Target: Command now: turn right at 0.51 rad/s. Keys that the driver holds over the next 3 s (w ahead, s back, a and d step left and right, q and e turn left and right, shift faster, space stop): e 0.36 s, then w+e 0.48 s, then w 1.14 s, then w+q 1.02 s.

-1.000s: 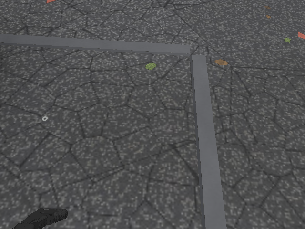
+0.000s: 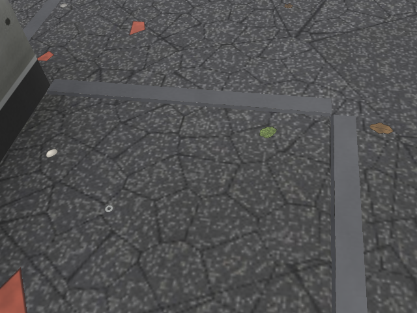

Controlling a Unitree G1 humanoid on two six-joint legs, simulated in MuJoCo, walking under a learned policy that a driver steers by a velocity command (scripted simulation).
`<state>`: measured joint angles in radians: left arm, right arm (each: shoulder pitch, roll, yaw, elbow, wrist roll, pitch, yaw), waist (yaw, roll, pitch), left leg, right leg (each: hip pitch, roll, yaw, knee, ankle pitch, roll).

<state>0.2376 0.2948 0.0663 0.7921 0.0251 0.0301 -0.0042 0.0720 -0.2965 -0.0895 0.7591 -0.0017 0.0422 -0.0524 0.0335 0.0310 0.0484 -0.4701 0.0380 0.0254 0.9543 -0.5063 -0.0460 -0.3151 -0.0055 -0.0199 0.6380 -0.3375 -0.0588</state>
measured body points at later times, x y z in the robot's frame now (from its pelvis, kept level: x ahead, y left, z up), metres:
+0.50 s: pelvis +0.03 +0.03 +0.01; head +0.05 +0.03 +0.46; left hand +0.26 +0.26 -0.09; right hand +0.07 -0.29 -0.09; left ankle +0.06 +0.14 -0.73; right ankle +0.00 -0.08 -0.71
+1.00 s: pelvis +0.15 -0.12 -0.01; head +0.18 -0.16 +0.44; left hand +0.46 -0.02 -0.08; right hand +0.02 -0.39 -0.13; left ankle +0.10 +0.10 -0.64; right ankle +0.15 -0.23 -0.73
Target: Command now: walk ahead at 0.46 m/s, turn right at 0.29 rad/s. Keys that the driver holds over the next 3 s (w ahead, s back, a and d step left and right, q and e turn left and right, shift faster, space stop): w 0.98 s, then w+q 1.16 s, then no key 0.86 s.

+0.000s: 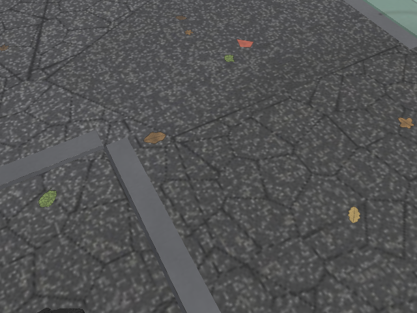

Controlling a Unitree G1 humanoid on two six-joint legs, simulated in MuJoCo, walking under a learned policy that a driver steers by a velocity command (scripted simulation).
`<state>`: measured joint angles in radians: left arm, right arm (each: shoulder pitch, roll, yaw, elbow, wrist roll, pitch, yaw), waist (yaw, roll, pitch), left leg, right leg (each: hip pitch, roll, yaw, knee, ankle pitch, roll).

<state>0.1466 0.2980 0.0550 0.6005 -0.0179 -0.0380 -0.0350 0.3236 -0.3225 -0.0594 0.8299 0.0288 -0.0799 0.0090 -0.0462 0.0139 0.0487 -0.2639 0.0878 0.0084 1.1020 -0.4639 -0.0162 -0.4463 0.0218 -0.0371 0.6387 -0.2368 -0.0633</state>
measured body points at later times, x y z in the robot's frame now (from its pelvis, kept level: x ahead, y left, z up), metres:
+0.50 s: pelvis +0.30 +0.02 +0.00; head +0.34 +0.02 +0.44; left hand +0.31 +0.31 -0.13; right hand +0.51 -0.23 -0.09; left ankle +0.42 +0.10 -0.72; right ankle +0.08 -0.09 -0.68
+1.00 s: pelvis +0.59 -0.04 +0.00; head +0.62 -0.05 +0.45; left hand +0.81 +0.20 -0.07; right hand +0.59 -0.33 -0.13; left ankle +0.43 +0.10 -0.70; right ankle +0.69 -0.15 -0.72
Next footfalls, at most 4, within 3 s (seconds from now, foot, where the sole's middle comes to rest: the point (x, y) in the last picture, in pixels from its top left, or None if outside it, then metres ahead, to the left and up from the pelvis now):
0.46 left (183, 308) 0.46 0.11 -0.76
0.96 right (257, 222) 0.73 -0.15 -0.76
1.50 left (183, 160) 1.01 0.10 -0.76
1.98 right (202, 99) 1.35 0.01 -0.76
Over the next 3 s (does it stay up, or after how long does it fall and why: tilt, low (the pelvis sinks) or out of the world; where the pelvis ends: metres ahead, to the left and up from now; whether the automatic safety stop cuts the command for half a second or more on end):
stays up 1.37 0.20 0.01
